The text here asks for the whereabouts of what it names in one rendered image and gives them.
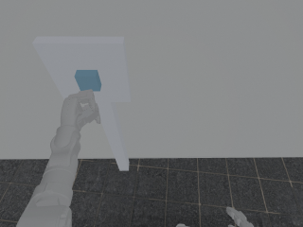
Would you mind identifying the panel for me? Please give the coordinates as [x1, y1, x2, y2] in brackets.
[32, 36, 132, 171]

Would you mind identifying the robot left forearm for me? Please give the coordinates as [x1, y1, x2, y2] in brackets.
[16, 125, 81, 227]

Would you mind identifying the robot right hand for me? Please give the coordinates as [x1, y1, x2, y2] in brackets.
[226, 206, 254, 227]

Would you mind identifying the robot left hand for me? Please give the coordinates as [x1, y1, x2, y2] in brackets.
[61, 89, 101, 131]

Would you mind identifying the left robot upper arm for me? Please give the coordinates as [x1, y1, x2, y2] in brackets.
[18, 204, 72, 227]

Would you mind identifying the button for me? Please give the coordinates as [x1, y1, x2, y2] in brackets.
[74, 70, 102, 92]

